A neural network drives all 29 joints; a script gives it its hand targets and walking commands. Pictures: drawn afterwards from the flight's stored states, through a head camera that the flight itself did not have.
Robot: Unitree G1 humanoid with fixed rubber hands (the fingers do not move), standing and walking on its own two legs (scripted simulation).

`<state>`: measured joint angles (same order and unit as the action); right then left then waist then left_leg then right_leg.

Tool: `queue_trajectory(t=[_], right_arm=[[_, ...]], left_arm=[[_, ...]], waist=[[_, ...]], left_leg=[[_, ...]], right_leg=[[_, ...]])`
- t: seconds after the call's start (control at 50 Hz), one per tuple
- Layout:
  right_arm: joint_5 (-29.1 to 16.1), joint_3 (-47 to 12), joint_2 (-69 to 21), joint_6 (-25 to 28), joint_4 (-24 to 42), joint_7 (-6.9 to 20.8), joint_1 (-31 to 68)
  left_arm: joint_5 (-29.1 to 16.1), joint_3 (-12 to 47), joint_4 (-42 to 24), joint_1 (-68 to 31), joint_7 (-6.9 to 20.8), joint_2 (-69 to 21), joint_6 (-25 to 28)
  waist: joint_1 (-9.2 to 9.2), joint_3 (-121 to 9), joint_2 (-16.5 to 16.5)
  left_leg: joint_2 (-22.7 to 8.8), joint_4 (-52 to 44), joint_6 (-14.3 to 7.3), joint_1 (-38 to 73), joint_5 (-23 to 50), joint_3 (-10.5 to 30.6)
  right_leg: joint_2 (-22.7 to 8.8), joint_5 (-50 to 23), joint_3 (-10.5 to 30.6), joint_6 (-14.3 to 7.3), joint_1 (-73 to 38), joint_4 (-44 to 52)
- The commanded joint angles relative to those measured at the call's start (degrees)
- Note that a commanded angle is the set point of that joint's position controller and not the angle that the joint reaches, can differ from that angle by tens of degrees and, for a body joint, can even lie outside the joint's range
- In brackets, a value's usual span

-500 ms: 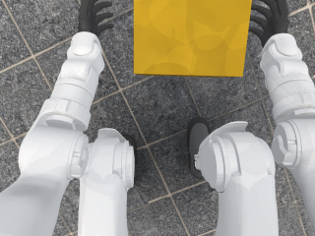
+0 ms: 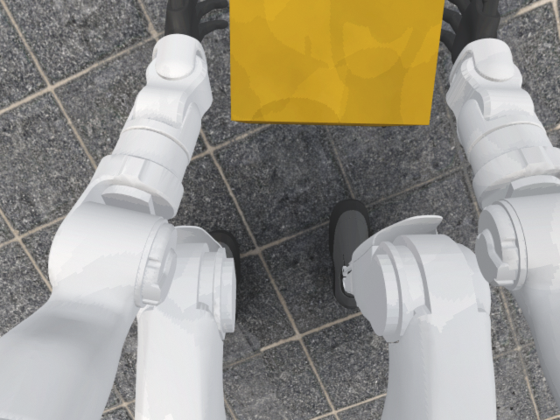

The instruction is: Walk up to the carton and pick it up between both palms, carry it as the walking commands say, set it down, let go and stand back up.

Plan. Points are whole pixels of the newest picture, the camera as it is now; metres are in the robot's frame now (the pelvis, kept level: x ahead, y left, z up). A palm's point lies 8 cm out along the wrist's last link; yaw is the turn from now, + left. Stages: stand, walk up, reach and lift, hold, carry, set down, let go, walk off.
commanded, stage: reach and lift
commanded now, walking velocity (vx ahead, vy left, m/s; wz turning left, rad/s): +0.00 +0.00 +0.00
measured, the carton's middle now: (323, 64) +0.50 -0.09 -0.28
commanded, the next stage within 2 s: none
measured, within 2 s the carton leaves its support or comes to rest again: leaves its support in 0.54 s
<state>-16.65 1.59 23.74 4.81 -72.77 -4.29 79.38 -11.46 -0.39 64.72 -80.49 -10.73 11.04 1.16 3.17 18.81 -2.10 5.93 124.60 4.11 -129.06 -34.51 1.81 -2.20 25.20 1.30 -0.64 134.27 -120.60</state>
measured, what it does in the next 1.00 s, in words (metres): stands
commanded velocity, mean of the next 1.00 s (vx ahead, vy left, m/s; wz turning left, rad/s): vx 0.00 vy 0.00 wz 0.00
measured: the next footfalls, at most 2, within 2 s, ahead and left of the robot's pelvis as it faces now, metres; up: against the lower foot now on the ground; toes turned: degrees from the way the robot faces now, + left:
none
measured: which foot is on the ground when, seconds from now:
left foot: down 0.00-1.00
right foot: down 0.00-1.00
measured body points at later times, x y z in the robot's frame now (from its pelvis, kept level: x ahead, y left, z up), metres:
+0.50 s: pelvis +0.00 +0.00 -0.01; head +0.36 -0.04 +0.25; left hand +0.54 +0.08 -0.19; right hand +0.51 -0.24 -0.21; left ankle +0.11 +0.13 -0.34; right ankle +0.14 -0.12 -0.34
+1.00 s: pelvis +0.00 +0.01 +0.00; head +0.34 -0.04 +0.29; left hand +0.54 +0.07 -0.14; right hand +0.52 -0.25 -0.15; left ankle +0.11 +0.13 -0.34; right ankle +0.14 -0.13 -0.34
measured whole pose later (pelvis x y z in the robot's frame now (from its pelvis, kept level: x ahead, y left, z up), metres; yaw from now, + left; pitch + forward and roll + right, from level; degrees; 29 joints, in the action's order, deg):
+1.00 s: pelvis +0.00 +0.01 +0.00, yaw +0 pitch +39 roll +1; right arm -5.2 10.4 19.5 -9.5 -60.7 -3.9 75.2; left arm 0.2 -18.6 49.9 -71.8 -12.1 3.6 -8.0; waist 4.3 10.3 -4.8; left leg 8.4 124.7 4.2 -130.1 -34.3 2.2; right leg -0.4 25.9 2.6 1.5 134.4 -120.7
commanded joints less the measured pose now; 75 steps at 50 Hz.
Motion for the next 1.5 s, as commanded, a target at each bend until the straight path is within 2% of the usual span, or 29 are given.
queue_trajectory(t=[0.0,0.08,0.14,0.18,0.28,0.4,0.5,0.64,0.86,1.04,1.22,1.48], right_arm=[[-0.2,-3.5,-4.9,0.7,5.3,2.2,15.6],[0.0,-6.2,-16.1,0.3,6.1,4.3,21.5],[1.2,-8.1,-30.4,-0.9,7.6,7.7,27.3],[1.9,-8.2,-36.2,-1.9,9.0,9.7,29.2],[3.4,-7.1,-42.4,-4.2,11.4,12.4,29.9],[5.3,-5.8,-45.1,-5.8,12.6,13.8,29.0],[5.4,-5.8,-47.4,-6.4,14.0,14.5,28.6],[3.5,-8.3,-48.8,-6.7,20.7,14.7,31.3],[6.6,-7.3,-52.6,-10.5,25.2,15.9,31.2],[9.2,-6.9,-59.3,-14.2,27.6,17.2,28.8],[13.1,-6.0,-62.7,-16.6,28.5,17.9,24.4],[13.5,-8.4,-66.4,-18.6,33.6,17.3,22.5]], left_arm=[[0.6,1.2,-4.8,-9.2,1.2,-6.6,1.3],[1.9,2.7,-4.9,-14.2,3.8,-18.5,1.0],[4.3,3.4,-5.5,-19.7,7.7,-33.2,-0.1],[5.7,2.9,-5.9,-21.4,9.8,-39.4,-1.1],[6.9,1.5,-7.8,-22.9,12.8,-46.1,-2.7],[6.4,1.9,-8.5,-23.1,14.6,-50.2,-4.0],[6.1,2.5,-9.6,-23.0,15.1,-51.8,-4.4],[5.1,5.1,-13.1,-23.3,14.5,-55.9,-5.4],[7.9,5.3,-16.4,-23.7,14.3,-59.8,-9.1],[9.1,6.2,-20.1,-24.4,14.3,-61.9,-11.1],[11.6,3.0,-17.1,-19.8,15.4,-64.0,-12.8],[11.0,5.5,-21.2,-18.2,15.6,-65.7,-14.2]], waist=[[0.93,-59.9,1.4],[1.20,-59.2,0.6],[1.58,-58.7,-1.0],[1.59,-58.3,-1.7],[2.91,-57.5,-1.6],[4.97,-55.9,-1.9],[5.05,-56.9,-1.5],[5.78,-66.2,-1.5],[6.33,-73.4,-1.8],[5.40,-79.8,-0.5],[4.68,-79.2,1.8],[4.07,-88.0,3.0]], left_leg=[[0.7,-10.8,-2.2,20.8,11.6,-3.8],[1.5,-10.4,-2.5,20.8,11.6,-3.8],[2.5,-9.7,-2.8,20.5,11.5,-4.2],[3.1,-9.2,-2.9,19.7,11.3,-4.6],[3.9,-8.3,-3.1,17.5,11.7,-5.3],[4.3,-7.6,-3.1,15.4,11.0,-5.5],[4.6,-7.5,-3.2,15.5,11.4,-5.6],[5.0,-7.9,-2.8,20.1,13.9,-5.9],[5.3,-10.7,-2.5,22.2,10.2,-6.4],[5.8,-13.0,-2.4,23.4,10.0,-7.1],[6.5,-15.2,-2.6,20.7,9.8,-7.1],[6.6,-18.7,-1.9,23.5,11.5,-7.5]], right_leg=[[2.4,-13.3,-0.1,1.6,-39.1,7.5],[3.3,-12.9,-0.4,1.4,-38.0,7.3],[4.4,-12.4,-0.9,1.1,-36.7,6.4],[4.9,-12.1,-1.5,0.8,-35.7,5.7],[5.1,-13.3,-2.6,0.5,-34.9,4.7],[5.0,-13.8,-3.1,0.1,-34.8,4.1],[5.1,-14.7,-3.3,0.0,-35.8,3.9],[5.4,-17.5,-4.6,0.5,-39.5,4.1],[6.0,-13.5,-6.1,1.2,-41.1,6.4],[7.0,-12.9,-6.6,1.8,-43.7,9.1],[7.9,-11.7,-6.3,2.1,-43.8,12.6],[8.5,-14.7,-5.9,2.8,-50.7,16.3]])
